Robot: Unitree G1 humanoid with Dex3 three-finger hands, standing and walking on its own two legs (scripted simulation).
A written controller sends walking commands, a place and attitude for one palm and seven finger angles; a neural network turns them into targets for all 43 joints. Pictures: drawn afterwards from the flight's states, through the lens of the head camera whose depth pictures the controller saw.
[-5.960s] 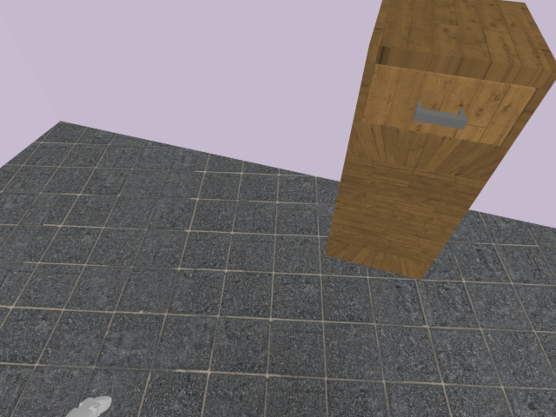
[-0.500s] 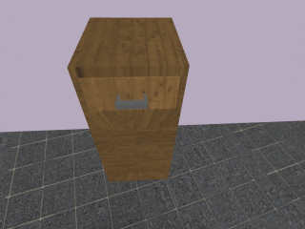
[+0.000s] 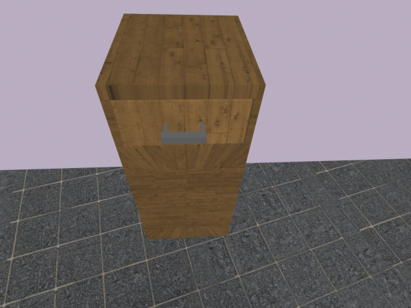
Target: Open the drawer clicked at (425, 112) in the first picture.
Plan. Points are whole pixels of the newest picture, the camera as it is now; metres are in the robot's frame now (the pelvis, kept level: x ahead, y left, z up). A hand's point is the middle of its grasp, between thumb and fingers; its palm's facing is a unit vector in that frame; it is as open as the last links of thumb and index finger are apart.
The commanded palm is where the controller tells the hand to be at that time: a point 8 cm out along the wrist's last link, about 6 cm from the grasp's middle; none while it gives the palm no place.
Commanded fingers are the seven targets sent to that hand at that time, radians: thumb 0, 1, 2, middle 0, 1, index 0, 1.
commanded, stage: shuffle to correct the standing spot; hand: left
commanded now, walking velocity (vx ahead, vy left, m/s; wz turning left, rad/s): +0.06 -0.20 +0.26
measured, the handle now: (184, 132) +0.54 +0.09 +0.01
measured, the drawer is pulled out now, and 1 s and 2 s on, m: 0.00 0.00 0.00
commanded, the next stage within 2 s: come to a stop and stand still in 0.62 s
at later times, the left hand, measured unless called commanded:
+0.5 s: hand out of the picture +0.01 +0.08 -0.18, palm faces +0.13 -0.98 -0.13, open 7.3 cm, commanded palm none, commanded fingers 0.00 0.90 0.90 -0.20 -0.30 -0.20 -0.30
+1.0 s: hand out of the picture +0.04 +0.00 -0.18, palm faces +0.19 -0.97 -0.14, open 7.2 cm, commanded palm none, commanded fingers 0.00 0.90 0.90 -0.20 -0.30 -0.20 -0.30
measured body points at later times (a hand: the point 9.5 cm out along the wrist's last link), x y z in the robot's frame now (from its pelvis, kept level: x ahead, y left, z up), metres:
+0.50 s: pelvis +0.04 -0.08 +0.00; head +0.06 -0.06 +0.45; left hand +0.01 +0.13 -0.17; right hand +0.08 -0.30 -0.15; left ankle +0.01 +0.05 -0.74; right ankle +0.03 -0.19 -0.70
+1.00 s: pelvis +0.06 -0.16 +0.00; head +0.07 -0.14 +0.45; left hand +0.03 +0.05 -0.17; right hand +0.15 -0.38 -0.14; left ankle +0.04 -0.08 -0.74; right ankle +0.08 -0.23 -0.74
